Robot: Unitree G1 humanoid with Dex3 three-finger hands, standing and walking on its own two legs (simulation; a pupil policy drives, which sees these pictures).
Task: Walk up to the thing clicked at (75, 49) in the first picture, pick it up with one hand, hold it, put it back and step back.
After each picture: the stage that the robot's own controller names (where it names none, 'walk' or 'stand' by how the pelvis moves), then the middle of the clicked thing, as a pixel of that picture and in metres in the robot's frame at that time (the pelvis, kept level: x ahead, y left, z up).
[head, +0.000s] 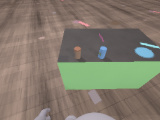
stand; (77, 52) +0.65 +0.18 -0.05
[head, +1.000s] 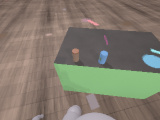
walk; (75, 55) +0.58 +0.22 -0.04
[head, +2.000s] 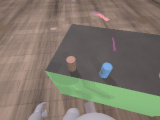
stand; (71, 64) +0.43 +0.19 -0.01
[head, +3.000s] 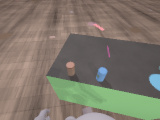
stand; (70, 69) +0.43 +0.19 -0.05
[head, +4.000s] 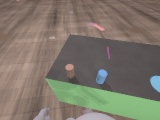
stand; (70, 71) +0.41 +0.20 -0.05
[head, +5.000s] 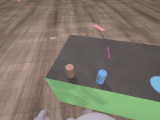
stand; (70, 71) +0.41 +0.20 -0.05
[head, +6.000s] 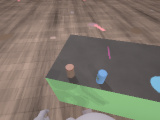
stand; (70, 71) +0.42 +0.20 -0.05
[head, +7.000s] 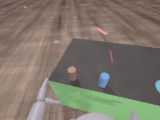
rise first; (72, 74) +0.40 +0.19 -0.05
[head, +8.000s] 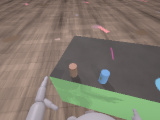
go down; (73, 70) +0.43 +0.19 -0.05
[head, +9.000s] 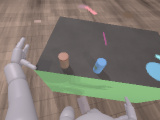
go down; (64, 60) +0.44 +0.18 -0.01
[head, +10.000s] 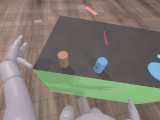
go down; (63, 60) +0.44 +0.19 +0.01
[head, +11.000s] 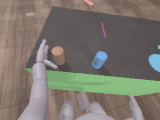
close in; (58, 56) +0.44 +0.19 +0.04
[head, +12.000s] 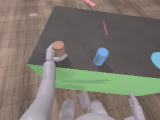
close; (59, 51) +0.47 +0.20 +0.05
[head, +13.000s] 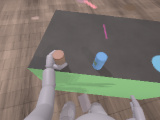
lift; (59, 59) +0.42 +0.20 +0.04
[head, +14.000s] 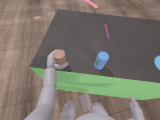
lift; (60, 59) +0.42 +0.19 +0.05
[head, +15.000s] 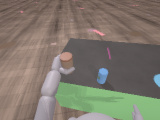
lift; (67, 63) +0.33 +0.16 +0.18
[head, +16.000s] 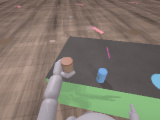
hold; (67, 67) +0.33 +0.16 +0.14
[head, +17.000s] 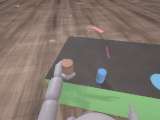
hold; (68, 69) +0.33 +0.16 +0.12
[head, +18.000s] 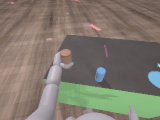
crouch; (66, 59) +0.39 +0.18 +0.13
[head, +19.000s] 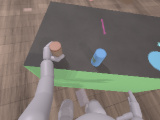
lower; (56, 51) +0.47 +0.20 +0.03
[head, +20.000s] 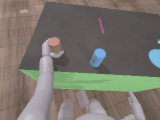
lower; (55, 47) +0.49 +0.20 +0.05
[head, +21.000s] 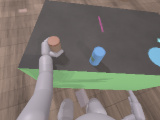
lower; (55, 46) +0.49 +0.20 +0.06
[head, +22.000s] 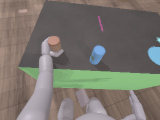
lower; (55, 46) +0.50 +0.20 +0.06
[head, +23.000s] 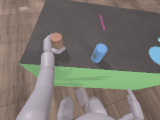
loosen; (57, 43) +0.51 +0.19 +0.06
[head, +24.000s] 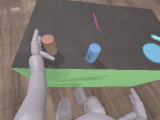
withdraw; (50, 45) +0.50 +0.21 +0.06
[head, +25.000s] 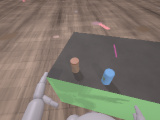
sink last; (75, 65) +0.44 +0.17 +0.01
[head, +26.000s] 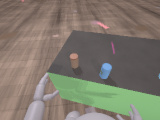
stand; (74, 61) +0.49 +0.19 +0.01
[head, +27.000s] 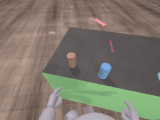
stand; (71, 60) +0.47 +0.19 +0.02
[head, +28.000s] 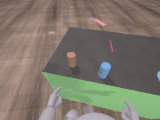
stand; (71, 59) +0.47 +0.19 +0.02
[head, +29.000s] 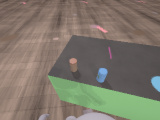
stand; (73, 65) +0.49 +0.19 -0.05
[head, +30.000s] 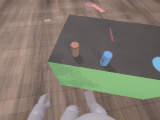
walk; (75, 49) +0.56 +0.16 -0.03
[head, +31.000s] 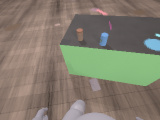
walk; (80, 34) +0.83 +0.22 -0.03
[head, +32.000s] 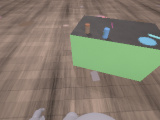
stand; (87, 28) +1.11 +0.16 -0.03
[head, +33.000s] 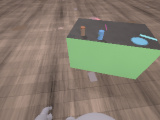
stand; (82, 31) +1.11 +0.20 -0.05
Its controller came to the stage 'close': yes
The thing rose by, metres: 0.19
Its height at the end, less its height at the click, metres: +0.00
